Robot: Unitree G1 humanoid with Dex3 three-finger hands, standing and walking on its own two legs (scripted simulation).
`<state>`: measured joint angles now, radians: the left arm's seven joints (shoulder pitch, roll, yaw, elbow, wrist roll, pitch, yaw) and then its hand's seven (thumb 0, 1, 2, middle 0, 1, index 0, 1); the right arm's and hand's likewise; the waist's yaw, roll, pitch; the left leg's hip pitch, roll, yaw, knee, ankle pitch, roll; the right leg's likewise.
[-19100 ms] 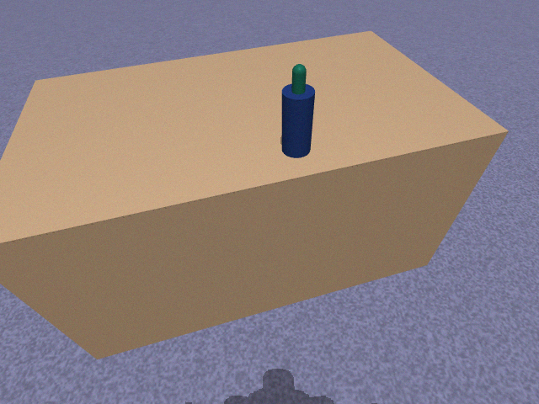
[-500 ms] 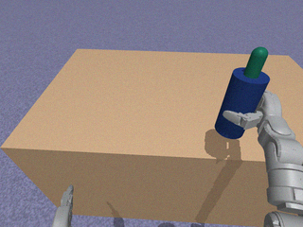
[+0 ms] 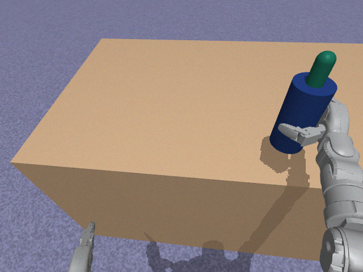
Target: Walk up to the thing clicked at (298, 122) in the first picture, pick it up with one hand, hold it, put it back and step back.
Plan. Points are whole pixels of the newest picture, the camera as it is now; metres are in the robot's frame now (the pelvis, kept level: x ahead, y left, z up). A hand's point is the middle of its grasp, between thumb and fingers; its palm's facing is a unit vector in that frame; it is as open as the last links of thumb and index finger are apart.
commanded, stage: crouch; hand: right
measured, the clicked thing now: (303, 105) +0.44 -0.20 +0.16
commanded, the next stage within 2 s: lower in 0.32 s
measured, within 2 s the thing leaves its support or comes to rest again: rests again in 1.30 s
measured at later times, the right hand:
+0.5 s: hand (297, 118) +0.46 -0.22 +0.10, palm faces +0.20 +0.98 +0.00, open 11.0 cm
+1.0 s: hand (290, 133) +0.46 -0.22 +0.04, palm faces +0.20 +0.98 +0.01, open 11.0 cm
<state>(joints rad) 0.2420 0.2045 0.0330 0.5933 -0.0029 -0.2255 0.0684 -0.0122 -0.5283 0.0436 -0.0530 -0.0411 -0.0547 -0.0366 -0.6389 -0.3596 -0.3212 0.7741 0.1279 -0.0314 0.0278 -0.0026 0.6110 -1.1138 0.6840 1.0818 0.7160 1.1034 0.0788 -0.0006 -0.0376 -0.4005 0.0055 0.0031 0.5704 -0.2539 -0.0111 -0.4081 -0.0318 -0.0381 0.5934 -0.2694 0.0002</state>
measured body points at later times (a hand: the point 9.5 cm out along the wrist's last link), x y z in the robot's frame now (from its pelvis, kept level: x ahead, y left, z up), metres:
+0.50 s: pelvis +0.01 +0.00 -0.01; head +0.05 -0.02 +0.44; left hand +0.16 +0.26 -0.07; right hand +0.45 -0.27 +0.10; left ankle +0.02 +0.13 -0.73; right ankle +0.02 -0.12 -0.73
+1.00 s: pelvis +0.00 -0.01 -0.03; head +0.07 -0.03 +0.41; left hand +0.14 +0.25 -0.07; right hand +0.45 -0.27 +0.04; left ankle +0.02 +0.13 -0.73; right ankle +0.02 -0.12 -0.73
